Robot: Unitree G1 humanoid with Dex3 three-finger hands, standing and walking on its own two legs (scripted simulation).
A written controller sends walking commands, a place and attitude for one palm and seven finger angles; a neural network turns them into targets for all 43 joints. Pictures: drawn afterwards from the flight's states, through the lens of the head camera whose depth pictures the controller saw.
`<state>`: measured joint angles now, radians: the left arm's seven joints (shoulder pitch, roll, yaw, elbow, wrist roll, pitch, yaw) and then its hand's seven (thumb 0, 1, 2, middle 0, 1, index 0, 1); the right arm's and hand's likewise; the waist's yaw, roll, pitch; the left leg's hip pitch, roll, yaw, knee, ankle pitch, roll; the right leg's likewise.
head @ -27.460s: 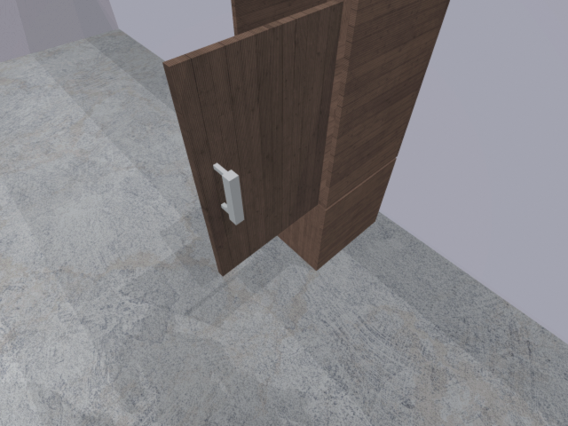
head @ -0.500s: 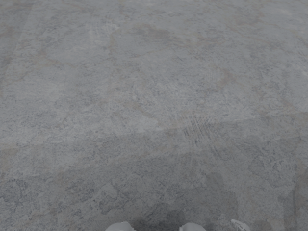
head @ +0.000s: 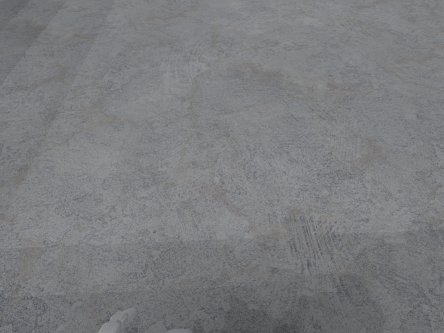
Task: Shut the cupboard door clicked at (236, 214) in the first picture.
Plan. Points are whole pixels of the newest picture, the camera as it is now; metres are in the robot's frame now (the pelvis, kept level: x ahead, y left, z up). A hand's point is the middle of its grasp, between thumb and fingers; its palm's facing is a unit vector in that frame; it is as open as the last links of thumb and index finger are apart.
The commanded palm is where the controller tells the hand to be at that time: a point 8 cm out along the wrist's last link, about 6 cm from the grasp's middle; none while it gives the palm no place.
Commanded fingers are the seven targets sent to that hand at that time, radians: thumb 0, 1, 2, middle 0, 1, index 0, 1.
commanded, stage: walk to a spot facing it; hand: left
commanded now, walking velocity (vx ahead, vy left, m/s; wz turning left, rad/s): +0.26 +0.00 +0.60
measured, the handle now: out of the picture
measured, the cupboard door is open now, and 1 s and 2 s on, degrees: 59 59 59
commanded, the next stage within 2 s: turn to face it in 0.26 s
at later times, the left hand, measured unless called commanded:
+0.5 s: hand out of the picture +0.13 +0.26 -0.19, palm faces +0.30 -0.93 -0.20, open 7.4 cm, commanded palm none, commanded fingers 0.00 0.90 0.90 -0.20 -0.30 -0.20 -0.30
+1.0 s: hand (126, 260) +0.30 +0.24 -0.17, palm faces -0.01 -0.98 -0.22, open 7.4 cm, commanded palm none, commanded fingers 0.00 0.90 0.90 -0.20 -0.30 -0.20 -0.30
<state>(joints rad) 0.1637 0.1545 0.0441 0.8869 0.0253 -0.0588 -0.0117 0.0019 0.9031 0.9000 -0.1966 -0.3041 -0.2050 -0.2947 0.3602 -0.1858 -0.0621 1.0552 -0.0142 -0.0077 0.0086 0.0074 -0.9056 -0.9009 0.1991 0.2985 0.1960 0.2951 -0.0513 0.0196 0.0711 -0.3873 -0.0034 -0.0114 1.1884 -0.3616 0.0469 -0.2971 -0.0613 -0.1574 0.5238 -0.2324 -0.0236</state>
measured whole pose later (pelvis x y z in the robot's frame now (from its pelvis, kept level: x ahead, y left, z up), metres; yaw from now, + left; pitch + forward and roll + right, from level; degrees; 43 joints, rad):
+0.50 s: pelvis +0.16 +0.06 -0.01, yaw +14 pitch +1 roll -2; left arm 0.25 0.23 0.06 0.95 0.01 0.02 0.02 0.01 0.91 0.90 -0.19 -0.30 -0.20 -0.29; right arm 0.06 -0.22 -0.01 0.87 -0.02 -0.01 -0.01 0.00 -0.91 -0.90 0.20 0.30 0.20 0.29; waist 0.04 -0.04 0.11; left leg -0.39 -0.02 0.11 0.60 -0.22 0.11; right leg -0.44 -0.10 -0.05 1.17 -0.48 0.05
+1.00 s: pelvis +0.22 +0.05 -0.01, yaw -3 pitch +1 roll -2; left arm 0.21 0.19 0.07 0.91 0.02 0.03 -0.01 0.00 0.90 0.90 -0.19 -0.30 -0.20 -0.29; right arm 0.23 -0.24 -0.07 0.98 -0.01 0.06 -0.03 0.00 -0.91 -0.90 0.20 0.30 0.20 0.30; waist -0.01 0.03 0.06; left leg -0.37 0.10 0.19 0.85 -0.50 -0.01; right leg -0.24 0.01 -0.06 0.57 -0.36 -0.01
